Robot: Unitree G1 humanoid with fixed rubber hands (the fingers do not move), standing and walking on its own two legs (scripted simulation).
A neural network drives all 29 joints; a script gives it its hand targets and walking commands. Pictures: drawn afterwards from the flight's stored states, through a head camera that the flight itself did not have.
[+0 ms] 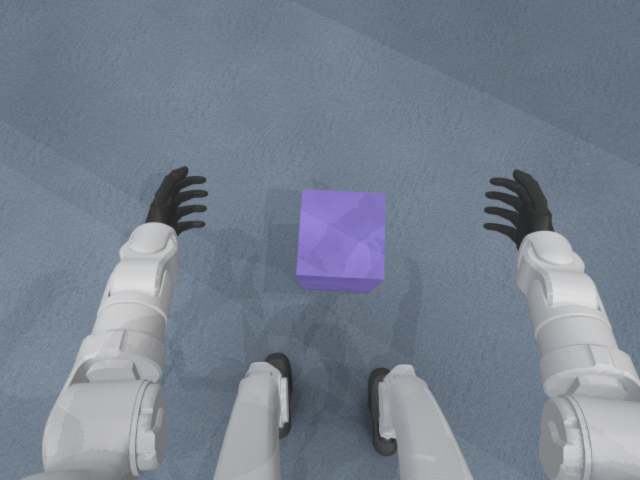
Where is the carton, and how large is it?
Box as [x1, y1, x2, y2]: [296, 189, 385, 292]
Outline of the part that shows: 302,189 296,275 302,288 369,292 383,279 385,193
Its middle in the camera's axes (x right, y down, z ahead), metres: +0.04 +0.02 +0.96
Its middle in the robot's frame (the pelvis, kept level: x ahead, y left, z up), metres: +0.49 -0.04 -0.56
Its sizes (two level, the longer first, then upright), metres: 0.192 0.185 0.263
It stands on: the floor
